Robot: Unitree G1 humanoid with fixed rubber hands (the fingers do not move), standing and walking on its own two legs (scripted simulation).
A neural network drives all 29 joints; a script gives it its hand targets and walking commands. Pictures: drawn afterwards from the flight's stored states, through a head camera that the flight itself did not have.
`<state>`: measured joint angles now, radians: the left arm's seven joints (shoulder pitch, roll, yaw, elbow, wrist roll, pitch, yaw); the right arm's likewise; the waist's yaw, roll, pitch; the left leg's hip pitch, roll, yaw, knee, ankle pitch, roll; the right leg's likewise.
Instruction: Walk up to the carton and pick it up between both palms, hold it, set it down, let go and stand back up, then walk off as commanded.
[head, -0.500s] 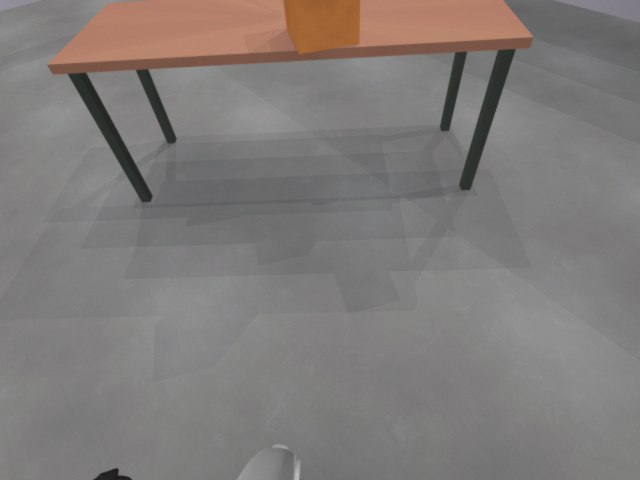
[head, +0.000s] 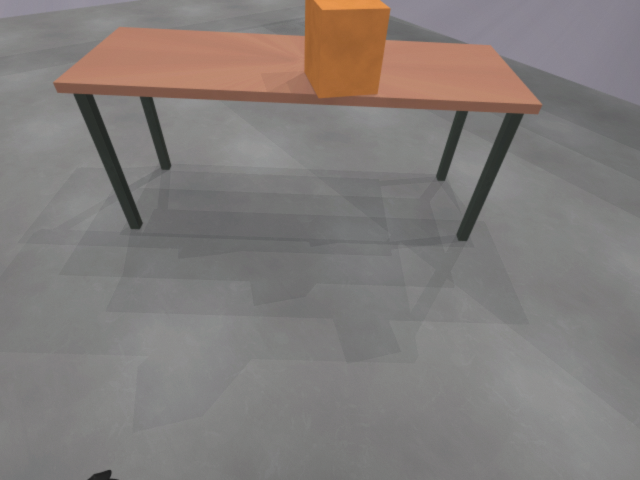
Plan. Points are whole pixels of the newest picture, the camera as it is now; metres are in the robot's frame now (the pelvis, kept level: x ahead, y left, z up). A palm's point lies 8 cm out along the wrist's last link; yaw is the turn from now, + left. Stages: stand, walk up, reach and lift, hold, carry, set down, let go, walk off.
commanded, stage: walk up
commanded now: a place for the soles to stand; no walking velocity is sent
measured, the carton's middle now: (342, 43) +1.34 -0.04 +0.05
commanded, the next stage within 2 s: none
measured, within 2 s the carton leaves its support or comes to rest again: neither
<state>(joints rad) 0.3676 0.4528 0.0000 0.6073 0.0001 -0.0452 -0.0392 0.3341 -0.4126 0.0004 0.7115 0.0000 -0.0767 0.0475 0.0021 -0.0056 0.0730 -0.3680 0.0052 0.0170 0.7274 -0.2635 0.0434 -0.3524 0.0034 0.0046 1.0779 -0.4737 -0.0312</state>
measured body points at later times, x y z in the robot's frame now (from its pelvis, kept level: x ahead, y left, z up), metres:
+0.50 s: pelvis +0.08 +0.00 +0.00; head +0.09 +0.00 +0.45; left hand +0.16 +0.32 -0.08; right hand +0.16 -0.31 -0.11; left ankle +0.17 +0.12 -0.70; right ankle +0.05 -0.13 -0.71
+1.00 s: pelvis +0.17 +0.00 +0.00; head +0.17 -0.01 +0.45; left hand +0.27 +0.31 -0.08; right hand +0.23 -0.31 -0.11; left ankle +0.19 +0.12 -0.71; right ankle +0.22 -0.11 -0.72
